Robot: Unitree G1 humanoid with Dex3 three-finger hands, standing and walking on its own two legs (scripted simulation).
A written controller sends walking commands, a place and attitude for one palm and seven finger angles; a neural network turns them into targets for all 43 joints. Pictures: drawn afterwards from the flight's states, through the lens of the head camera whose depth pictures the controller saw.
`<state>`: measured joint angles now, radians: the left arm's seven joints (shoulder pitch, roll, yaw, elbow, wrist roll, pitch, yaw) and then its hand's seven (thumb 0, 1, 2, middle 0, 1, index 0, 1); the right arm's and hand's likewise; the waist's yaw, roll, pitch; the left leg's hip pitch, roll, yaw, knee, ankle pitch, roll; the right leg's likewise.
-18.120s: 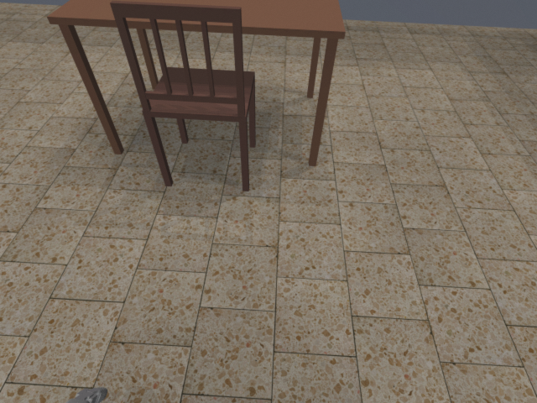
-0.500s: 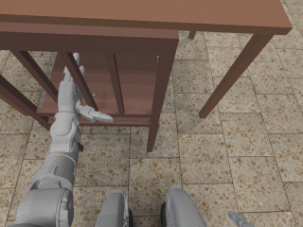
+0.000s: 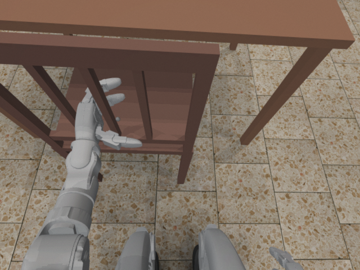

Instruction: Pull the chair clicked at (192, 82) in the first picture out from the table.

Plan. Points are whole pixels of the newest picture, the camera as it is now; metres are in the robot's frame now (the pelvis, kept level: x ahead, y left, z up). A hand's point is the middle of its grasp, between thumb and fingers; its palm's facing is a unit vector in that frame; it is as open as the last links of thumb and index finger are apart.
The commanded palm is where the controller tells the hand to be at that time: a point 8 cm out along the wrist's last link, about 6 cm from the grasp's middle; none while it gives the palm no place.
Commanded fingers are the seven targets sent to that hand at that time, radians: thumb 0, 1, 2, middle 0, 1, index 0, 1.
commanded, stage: hook a spindle and tug to test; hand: left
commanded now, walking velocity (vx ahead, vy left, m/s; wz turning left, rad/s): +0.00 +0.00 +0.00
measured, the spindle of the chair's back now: (105, 108) +0.46 +0.16 +0.02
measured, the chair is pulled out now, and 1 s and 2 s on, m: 0.00 0.02 0.09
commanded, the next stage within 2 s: step backward, pulling the chair out in 1.04 s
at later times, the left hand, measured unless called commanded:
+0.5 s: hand (117, 119) +0.43 +0.13 +0.02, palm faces -0.01 -1.00 -0.02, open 5.0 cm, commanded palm +0.40 +0.17 +0.02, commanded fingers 0.00 0.90 0.90 -0.50 -1.45 -0.50 -1.45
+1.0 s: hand (117, 128) +0.41 +0.13 +0.02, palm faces -0.05 -1.00 -0.01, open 4.8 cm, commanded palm +0.37 +0.17 +0.02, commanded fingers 0.00 0.90 0.90 -0.50 -1.45 -0.50 -1.45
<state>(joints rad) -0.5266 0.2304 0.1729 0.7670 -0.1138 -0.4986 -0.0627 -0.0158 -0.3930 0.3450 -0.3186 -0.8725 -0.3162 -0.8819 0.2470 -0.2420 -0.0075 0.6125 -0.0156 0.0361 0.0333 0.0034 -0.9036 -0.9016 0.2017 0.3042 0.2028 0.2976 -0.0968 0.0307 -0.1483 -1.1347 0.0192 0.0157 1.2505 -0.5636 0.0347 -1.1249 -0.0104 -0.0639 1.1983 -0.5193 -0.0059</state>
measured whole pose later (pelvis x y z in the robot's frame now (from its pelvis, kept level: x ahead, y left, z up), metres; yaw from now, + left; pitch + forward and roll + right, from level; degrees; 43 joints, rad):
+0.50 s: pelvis +0.01 +0.00 +0.00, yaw +0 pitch +26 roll -2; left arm -0.49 0.23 0.17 0.72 -0.13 -0.48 -0.06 0.00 0.77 0.84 -0.46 -1.44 -0.44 -1.45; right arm 0.25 -0.24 -0.01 0.61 -0.01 0.03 0.04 0.00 -0.90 -0.90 0.20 0.30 0.20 0.30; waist -0.09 0.03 -0.15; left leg -1.11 0.02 0.02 1.24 -0.57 0.03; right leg -1.11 -0.01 -0.06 1.19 -0.52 -0.01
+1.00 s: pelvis +0.02 +0.00 +0.01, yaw -1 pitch +26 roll -2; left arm -0.28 0.20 0.13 0.50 -0.15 -0.46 -0.08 0.01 0.83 0.83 -0.42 -1.45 -0.44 -1.45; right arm 0.23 -0.23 -0.02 0.56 -0.01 0.03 0.04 0.00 -0.90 -0.90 0.20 0.30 0.20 0.30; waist -0.08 0.03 -0.16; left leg -1.07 0.02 0.03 1.21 -0.59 0.03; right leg -1.07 0.00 -0.05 1.16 -0.54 0.00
